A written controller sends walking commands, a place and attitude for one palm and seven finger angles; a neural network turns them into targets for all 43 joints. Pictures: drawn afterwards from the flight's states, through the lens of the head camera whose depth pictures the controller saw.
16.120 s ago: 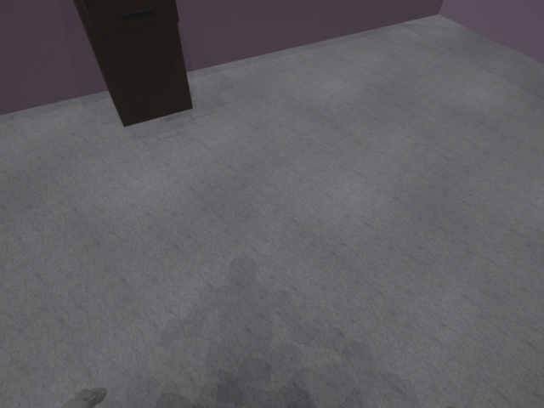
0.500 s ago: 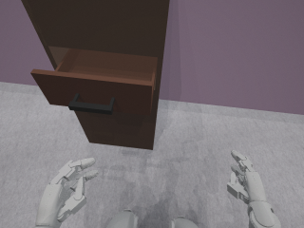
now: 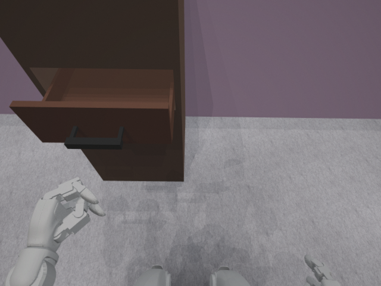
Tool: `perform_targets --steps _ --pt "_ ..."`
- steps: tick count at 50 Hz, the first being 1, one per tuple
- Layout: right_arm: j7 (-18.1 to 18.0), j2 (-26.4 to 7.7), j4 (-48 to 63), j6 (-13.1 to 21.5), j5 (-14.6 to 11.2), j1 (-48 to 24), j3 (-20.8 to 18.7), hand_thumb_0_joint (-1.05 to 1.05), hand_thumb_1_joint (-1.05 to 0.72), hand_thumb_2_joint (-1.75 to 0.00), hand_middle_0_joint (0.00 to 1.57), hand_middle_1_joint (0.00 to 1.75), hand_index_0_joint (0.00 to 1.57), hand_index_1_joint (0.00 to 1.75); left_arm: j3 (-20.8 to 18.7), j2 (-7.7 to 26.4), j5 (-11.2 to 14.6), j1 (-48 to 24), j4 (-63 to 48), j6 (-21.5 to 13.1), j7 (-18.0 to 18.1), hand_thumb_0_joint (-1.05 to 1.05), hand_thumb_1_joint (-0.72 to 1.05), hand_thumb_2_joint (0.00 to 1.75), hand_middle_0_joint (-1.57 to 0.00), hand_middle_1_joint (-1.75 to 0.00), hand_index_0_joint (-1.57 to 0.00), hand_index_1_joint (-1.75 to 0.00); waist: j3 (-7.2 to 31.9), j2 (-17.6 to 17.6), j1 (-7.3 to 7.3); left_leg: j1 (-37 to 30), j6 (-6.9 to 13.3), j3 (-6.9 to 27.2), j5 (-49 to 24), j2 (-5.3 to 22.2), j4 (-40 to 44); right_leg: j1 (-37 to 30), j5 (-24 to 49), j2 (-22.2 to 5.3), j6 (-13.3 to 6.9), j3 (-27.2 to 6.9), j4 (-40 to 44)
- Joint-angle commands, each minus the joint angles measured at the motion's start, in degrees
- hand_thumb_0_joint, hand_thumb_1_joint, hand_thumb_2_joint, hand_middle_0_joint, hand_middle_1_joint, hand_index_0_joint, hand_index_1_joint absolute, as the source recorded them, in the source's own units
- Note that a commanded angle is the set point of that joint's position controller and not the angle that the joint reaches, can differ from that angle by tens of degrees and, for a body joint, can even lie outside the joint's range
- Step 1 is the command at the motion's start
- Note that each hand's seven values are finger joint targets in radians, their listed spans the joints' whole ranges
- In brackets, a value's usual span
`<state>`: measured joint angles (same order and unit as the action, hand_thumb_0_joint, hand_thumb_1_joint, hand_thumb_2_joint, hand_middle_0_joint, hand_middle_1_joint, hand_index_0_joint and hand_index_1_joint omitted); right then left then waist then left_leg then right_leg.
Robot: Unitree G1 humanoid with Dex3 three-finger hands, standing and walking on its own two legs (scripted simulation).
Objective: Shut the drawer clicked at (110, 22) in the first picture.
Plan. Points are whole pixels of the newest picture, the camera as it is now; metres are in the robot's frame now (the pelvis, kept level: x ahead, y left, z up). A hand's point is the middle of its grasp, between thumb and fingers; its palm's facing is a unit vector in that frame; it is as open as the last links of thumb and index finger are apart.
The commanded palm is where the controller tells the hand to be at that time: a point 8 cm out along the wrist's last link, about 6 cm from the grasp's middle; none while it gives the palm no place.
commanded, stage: raise the hand and make a fist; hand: left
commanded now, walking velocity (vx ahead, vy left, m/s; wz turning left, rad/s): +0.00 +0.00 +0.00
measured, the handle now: (96, 136) +0.48 +0.26 -0.04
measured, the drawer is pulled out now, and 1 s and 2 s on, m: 0.14 0.14 0.14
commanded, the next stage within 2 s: bring the fist close to the handle in 0.92 s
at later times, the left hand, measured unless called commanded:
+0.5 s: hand (87, 195) +0.28 +0.20 +0.06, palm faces -0.02 -1.00 -0.03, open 3.2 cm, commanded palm +0.26 +0.26 +0.06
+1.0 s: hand (85, 193) +0.28 +0.20 +0.06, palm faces +0.00 -1.00 -0.04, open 3.3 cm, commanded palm +0.26 +0.26 +0.06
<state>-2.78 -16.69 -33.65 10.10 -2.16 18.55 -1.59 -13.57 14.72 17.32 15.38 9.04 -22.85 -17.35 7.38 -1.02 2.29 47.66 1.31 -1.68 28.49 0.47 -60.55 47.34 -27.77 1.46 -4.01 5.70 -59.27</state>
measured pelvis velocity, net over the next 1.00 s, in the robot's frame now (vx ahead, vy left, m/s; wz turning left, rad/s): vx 0.01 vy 0.02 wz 0.00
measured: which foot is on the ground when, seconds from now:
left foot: down 0.00-1.00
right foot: down 0.00-1.00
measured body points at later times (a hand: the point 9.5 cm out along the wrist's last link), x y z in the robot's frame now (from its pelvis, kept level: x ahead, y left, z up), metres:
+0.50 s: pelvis +0.00 +0.03 +0.01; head +0.07 +0.03 +0.45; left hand +0.27 +0.25 +0.06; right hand +0.19 -0.19 -0.07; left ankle +0.01 +0.11 -0.67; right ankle +0.01 -0.08 -0.67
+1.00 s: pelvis +0.01 +0.02 +0.01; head +0.07 +0.02 +0.46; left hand +0.28 +0.26 +0.06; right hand +0.16 -0.23 -0.08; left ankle +0.01 +0.11 -0.67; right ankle +0.01 -0.08 -0.67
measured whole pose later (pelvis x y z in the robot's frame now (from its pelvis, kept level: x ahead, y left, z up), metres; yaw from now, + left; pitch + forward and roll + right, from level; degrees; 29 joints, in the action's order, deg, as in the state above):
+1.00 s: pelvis +0.01 +0.02 +0.01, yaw +0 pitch +13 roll -1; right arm -1.6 -14.9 -31.4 7.0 -1.8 15.3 1.0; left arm -9.4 13.7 14.1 8.3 10.3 -21.5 -12.7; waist 6.9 -1.3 1.1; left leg 42.7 2.7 -1.9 27.8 -0.4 -57.0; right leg 41.9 -26.6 0.9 -2.5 5.2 -55.0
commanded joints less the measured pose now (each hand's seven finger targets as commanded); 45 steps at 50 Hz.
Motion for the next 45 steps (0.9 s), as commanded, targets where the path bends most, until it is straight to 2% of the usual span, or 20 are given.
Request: perform_targets --steps 1,5,7,9,12,14,16,19,21,24,26,27,28,29,30,31,35,39,42,45 --pt "-0.6 -5.8 9.0 4.7 0.4 -4.7 -2.2 0.0 -0.9 -0.9 0.2 0.3 0.2 0.3 -3.8 8.8 1.0 -6.6 -12.4 -6.4 0.3 0.0 0.9 0.9 -1.2 -1.38 -1.2 -1.38 14.3 -0.5 -1.58 -4.8 0.9 2.7 -14.2 -0.6 6.0 -12.6 11.2 -2.1 3.5 -7.7 10.2" --pt "-0.2 -5.8 9.4 4.7 0.7 -4.7 -1.7 0.0 -0.9 -0.9 0.2 0.3 0.2 0.3 -1.5 7.8 0.0 -8.2 -15.1 -6.6 1.6 0.0 0.9 0.9 -1.28 -1.47 -1.28 -1.47 15.6 -3.6 -1.39 -9.4 0.7 3.5 -18.0 -0.4 7.6 -10.9 15.2 -1.1 2.7 -4.4 7.9" --pt "0.0 -5.7 9.8 4.3 0.7 -4.8 -1.6 0.0 -0.9 -0.9 0.2 0.3 0.2 0.3 0.1 6.3 -0.5 -6.3 -14.5 -5.4 2.3 0.0 0.9 0.9 -1.32 -1.51 -1.32 -1.51 14.5 -3.4 -1.31 -10.6 0.5 3.8 -18.6 -0.2 8.3 -10.4 15.5 -0.9 2.7 -3.4 8.2" --pt "0.0 -6.2 10.0 3.6 0.8 -4.6 -1.3 0.0 -0.9 -0.9 0.2 0.3 0.2 0.3 0.1 7.3 -1.1 -8.2 -14.0 -4.1 2.7 0.0 0.9 0.9 -1.36 -1.56 -1.36 -1.56 13.6 -2.3 -1.18 -10.7 0.3 4.5 -19.1 0.0 8.7 -10.1 15.7 -0.5 2.4 -2.9 7.9" --pt "0.4 -5.7 11.3 2.7 0.6 -4.8 -0.9 0.0 -0.9 -0.9 0.2 0.3 0.2 0.3 1.8 5.3 -2.0 -7.3 -14.4 -2.0 3.5 0.0 0.9 0.9 -1.4 -1.6 -1.4 -1.6 13.5 -3.6 -1.45 -13.1 -0.3 4.9 -20.3 0.2 10.0 -9.6 15.6 -0.5 2.3 -2.0 8.3" --pt "0.3 -5.9 11.6 2.0 0.8 -4.9 -0.5 0.0 -0.9 -0.9 0.2 0.3 0.2 0.3 2.5 5.5 -2.3 -10.9 -14.2 -0.8 4.1 0.0 0.9 0.9 -1.4 -1.6 -1.4 -1.6 12.6 -1.5 -0.71 -12.5 -0.2 5.4 -19.7 0.3 9.8 -9.2 15.5 -0.3 2.3 -1.8 8.2" --pt "0.4 -5.5 12.0 1.6 0.8 -5.1 -0.4 0.0 -0.9 -0.9 0.2 0.3 0.2 0.3 2.1 5.1 -2.8 -11.3 -14.3 -0.3 4.7 0.0 0.9 0.9 -1.4 -1.6 -1.4 -1.6 13.4 -2.2 -1.43 -13.4 -0.7 5.5 -19.6 0.3 10.4 -9.6 15.0 -0.4 2.2 -1.7 8.4" --pt "0.4 -5.4 12.0 1.1 0.7 -5.1 -0.1 0.0 -0.9 -0.9 0.2 0.3 0.2 0.3 3.8 4.4 -3.5 -15.3 -14.3 0.3 5.4 0.0 0.9 0.9 -1.4 -1.6 -1.4 -1.6 13.0 -0.9 -0.4 -13.9 -0.7 6.1 -19.0 0.4 10.5 -8.9 14.3 -0.3 2.3 -1.5 8.6" --pt "0.5 -5.2 12.1 0.8 0.8 -5.0 -0.1 0.0 -0.9 -0.9 0.2 0.3 0.2 0.3 4.3 4.0 -3.9 -16.1 -14.9 0.4 5.6 0.0 0.9 0.9 -1.4 -1.6 -1.4 -1.6 14.7 -2.2 -0.86 -15.6 -1.0 6.1 -20.2 0.5 10.9 -9.6 14.9 -0.4 2.2 -1.7 8.9" --pt "0.4 -5.5 11.8 0.1 0.6 -4.9 0.2 0.0 -0.9 -0.9 0.2 0.3 0.2 0.3 3.2 5.6 -4.2 -17.4 -11.9 1.2 5.9 0.0 0.9 0.9 -1.4 -1.6 -1.4 -1.6 13.3 1.1 -0.61 -13.7 -0.8 6.2 -19.4 0.5 11.3 -10.7 14.9 -0.2 2.2 -1.7 9.2" --pt "0.3 -5.2 11.5 -0.3 0.4 -5.5 0.3 0.0 -0.9 -0.9 0.2 0.3 0.2 0.3 3.0 5.3 -4.1 -20.7 -11.7 1.5 5.8 0.0 0.9 0.9 -1.4 -1.6 -1.4 -1.6 13.2 -1.8 -0.72 -14.4 -0.9 5.7 -17.8 0.3 11.9 -10.6 13.8 -0.3 2.2 -2.0 10.0" --pt "0.3 -5.2 11.4 -0.4 0.5 -5.3 0.1 0.0 -0.9 -0.9 0.2 0.3 0.2 0.3 1.3 6.3 -4.0 -19.0 -10.9 1.5 6.1 0.0 0.9 0.9 -1.4 -1.6 -1.4 -1.6 13.8 -1.7 -1.47 -15.0 -1.1 5.7 -18.5 0.3 12.3 -11.5 14.2 -0.3 2.1 -2.0 10.1" --pt "0.4 -5.1 11.8 -0.4 0.4 -5.6 0.3 0.0 -0.9 -0.9 0.2 0.3 0.2 0.3 2.8 4.9 -4.0 -18.5 -11.4 1.5 6.0 0.0 0.9 0.9 -1.4 -1.6 -1.4 -1.6 14.3 -2.3 -1.47 -15.3 -1.1 5.5 -18.7 0.2 12.5 -12.0 14.4 -0.4 2.1 -2.1 10.3" --pt "0.4 -5.2 11.9 -0.5 0.4 -5.5 0.2 0.0 -0.9 -0.9 0.2 0.3 0.2 0.3 2.6 5.3 -3.8 -17.7 -11.0 1.6 5.9 0.0 0.9 0.9 -1.4 -1.6 -1.4 -1.6 14.1 -0.9 -1.55 -15.3 -1.0 5.8 -19.8 0.4 12.6 -12.4 14.9 -0.2 2.0 -1.8 10.1" --pt "0.5 -5.0 12.1 -0.5 0.4 -5.5 0.2 0.0 -0.9 -0.9 0.2 0.3 0.2 0.3 3.5 4.1 -3.8 -16.8 -11.6 1.3 5.7 0.0 0.9 0.9 -1.4 -1.6 -1.4 -1.6 14.7 -2.1 -1.93 -15.9 -1.1 5.5 -21.1 0.3 12.8 -13.0 15.9 -0.3 2.0 -2.0 10.2" --pt "0.6 -5.1 12.1 -0.6 0.4 -5.2 0.0 0.0 -0.9 -0.9 0.2 0.3 0.2 0.3 2.2 5.2 -3.6 -15.0 -11.3 1.2 5.9 0.0 0.9 0.9 -1.4 -1.6 -1.4 -1.6 14.2 -1.9 -2.22 -15.8 -1.2 5.3 -21.4 0.3 12.9 -13.3 16.3 -0.3 2.0 -1.9 10.3" --pt "0.9 -5.3 11.9 -0.9 0.5 -5.1 -0.2 0.0 -0.9 -0.9 0.2 0.3 0.2 0.3 1.6 5.4 -3.4 -13.4 -10.8 0.3 6.2 0.0 0.9 0.9 -1.4 -1.6 -1.4 -1.6 13.1 -0.1 -1.96 -14.3 -0.9 4.7 -20.8 0.3 12.8 -13.9 17.0 -0.2 2.2 -2.2 10.6" --pt "0.7 -5.5 11.4 -1.0 0.6 -5.3 -0.3 0.0 -0.9 -0.9 0.2 0.3 0.2 0.3 -0.2 7.4 -3.1 -15.5 -11.1 -1.1 6.3 0.0 0.9 0.9 -1.4 -1.6 -1.4 -1.6 12.3 -0.9 -1.64 -12.6 -0.6 4.2 -18.9 -0.1 12.5 -14.0 16.3 -0.2 2.1 -2.9 10.8" --pt "0.7 -5.2 11.3 -0.5 0.5 -5.4 -0.4 0.0 -0.9 -0.9 0.2 0.3 0.2 0.3 0.7 6.2 -2.8 -15.1 -12.3 -2.2 5.6 0.0 0.9 0.9 -1.4 -1.6 -1.4 -1.6 13.8 -3.3 -1.55 -13.7 -0.6 3.7 -19.7 -0.1 12.2 -14.4 17.1 -0.6 2.2 -3.1 10.8" --pt "0.5 -5.4 10.7 -0.1 0.5 -5.1 -0.8 0.0 -0.9 -0.9 0.2 0.3 0.2 0.3 0.5 6.4 -2.5 -14.4 -12.1 -2.8 5.2 0.0 0.9 0.9 -1.4 -1.6 -1.4 -1.6 15.0 -1.6 -1.35 -14.1 -0.4 3.8 -20.7 0.0 11.7 -14.5 18.0 -0.5 2.4 -3.2 10.7"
